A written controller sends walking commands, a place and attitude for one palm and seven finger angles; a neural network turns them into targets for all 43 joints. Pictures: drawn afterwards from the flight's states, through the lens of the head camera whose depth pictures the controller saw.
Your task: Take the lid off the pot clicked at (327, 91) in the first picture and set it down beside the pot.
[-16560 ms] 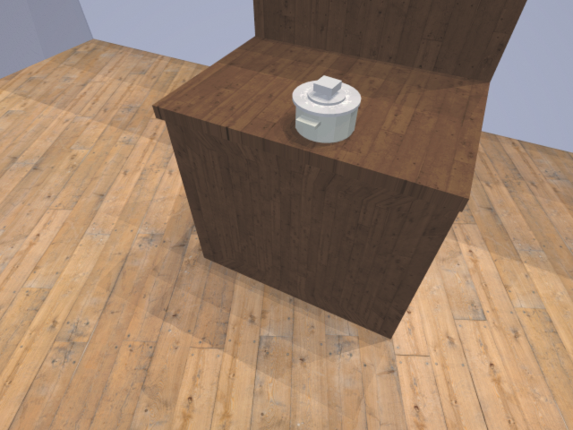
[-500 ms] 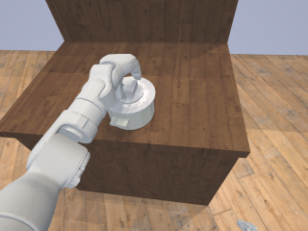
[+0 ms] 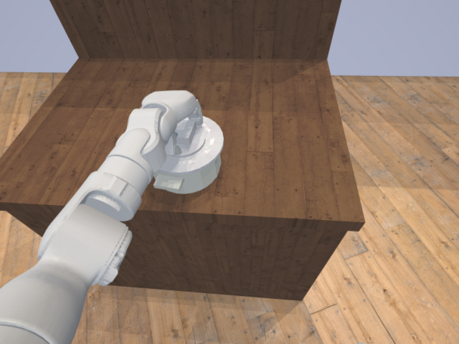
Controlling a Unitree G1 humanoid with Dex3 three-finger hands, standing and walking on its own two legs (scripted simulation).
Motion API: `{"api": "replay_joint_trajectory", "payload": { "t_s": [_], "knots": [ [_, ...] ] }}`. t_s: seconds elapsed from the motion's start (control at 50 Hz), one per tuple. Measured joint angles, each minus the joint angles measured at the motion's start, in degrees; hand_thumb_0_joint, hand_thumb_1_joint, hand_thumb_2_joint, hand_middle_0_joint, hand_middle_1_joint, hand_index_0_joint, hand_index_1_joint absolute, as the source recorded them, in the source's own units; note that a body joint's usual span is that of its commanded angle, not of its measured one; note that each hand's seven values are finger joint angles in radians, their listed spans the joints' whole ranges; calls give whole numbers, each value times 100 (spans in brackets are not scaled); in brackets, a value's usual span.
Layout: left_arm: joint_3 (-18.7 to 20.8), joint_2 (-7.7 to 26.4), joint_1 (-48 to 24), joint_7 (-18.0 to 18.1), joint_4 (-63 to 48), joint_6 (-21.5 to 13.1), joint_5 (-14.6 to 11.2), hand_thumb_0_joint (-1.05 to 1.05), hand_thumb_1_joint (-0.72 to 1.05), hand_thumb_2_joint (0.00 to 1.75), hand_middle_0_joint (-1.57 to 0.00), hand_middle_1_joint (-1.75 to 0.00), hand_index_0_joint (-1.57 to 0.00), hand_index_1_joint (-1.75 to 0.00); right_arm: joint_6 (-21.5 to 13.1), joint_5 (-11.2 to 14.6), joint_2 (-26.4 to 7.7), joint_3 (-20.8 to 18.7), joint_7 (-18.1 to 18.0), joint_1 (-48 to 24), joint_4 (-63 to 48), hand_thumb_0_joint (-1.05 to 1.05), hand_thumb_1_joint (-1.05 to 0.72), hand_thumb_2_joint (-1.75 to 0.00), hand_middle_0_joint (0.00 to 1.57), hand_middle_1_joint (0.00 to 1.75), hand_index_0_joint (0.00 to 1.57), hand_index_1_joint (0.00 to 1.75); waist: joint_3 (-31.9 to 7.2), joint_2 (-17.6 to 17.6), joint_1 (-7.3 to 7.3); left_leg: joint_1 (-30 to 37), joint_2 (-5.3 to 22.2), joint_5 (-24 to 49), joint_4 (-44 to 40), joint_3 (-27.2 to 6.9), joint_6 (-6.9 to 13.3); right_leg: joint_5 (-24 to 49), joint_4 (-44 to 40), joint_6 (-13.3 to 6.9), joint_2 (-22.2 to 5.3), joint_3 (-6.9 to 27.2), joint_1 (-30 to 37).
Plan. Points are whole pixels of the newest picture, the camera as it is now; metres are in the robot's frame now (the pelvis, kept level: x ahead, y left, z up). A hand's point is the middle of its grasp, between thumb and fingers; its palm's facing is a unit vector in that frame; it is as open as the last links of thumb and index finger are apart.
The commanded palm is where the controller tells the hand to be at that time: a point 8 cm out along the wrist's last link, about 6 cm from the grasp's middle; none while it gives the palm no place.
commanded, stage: lower the open fingers around the knob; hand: left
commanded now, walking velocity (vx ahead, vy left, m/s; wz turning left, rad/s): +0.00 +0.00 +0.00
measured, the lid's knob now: (181, 131) +0.49 +0.08 +0.09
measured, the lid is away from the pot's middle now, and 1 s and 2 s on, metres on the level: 0.01 0.01 0.01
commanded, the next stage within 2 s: close the fingers and squeeze the knob in 0.62 s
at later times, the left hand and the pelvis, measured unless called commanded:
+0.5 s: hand (170, 135) +0.47 +0.09 +0.11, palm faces -0.35 -0.02 -0.94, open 10.2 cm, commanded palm +0.46 +0.10 +0.17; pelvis +0.00 +0.00 +0.00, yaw +0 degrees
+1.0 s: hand (171, 134) +0.47 +0.09 +0.11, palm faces -0.36 -0.02 -0.93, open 9.9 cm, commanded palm +0.46 +0.10 +0.17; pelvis +0.01 +0.00 +0.00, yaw +0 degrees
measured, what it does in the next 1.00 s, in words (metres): stands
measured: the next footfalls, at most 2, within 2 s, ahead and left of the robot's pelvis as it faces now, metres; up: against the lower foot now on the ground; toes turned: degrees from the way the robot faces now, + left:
none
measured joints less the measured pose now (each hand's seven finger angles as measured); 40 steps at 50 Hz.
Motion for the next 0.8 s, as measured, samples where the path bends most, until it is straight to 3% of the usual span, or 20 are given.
{"api": "replay_joint_trajectory", "payload": {
  "t_s": [0.24, 0.74, 0.8],
  "knots": [
    [83, 13, 187, 210, -110, -44, 27, 0, -19, 123, -81, -8, -80, -7, 33, 4, 16, -33, 55, -4, 15, 0, -91, -90, 20, 30, 20, 30, -72, 28, 24, -33, 7, -43, 17, 12, 7, -15, -22, 17, 10, 17, -21],
    [16, 25, 102, 58, -104, -2, -9, 0, -19, 123, -82, -9, -79, -6, 33, 11, 10, -4, 20, -94, -22, 0, -91, -90, 20, 30, 20, 30, -31, 21, 48, -5, -15, -39, 19, -35, 15, -26, -21, 22, -12, -22, 25],
    [27, 24, 56, 55, -37, -9, -27, 0, -18, 120, -78, -18, -75, -16, 36, 14, 7, 6, 9, -77, 3, 0, -91, -90, 20, 30, 20, 30, -28, 13, 35, -13, -17, -41, 23, -37, 16, -28, -16, 23, -13, -23, 17]
  ]
}}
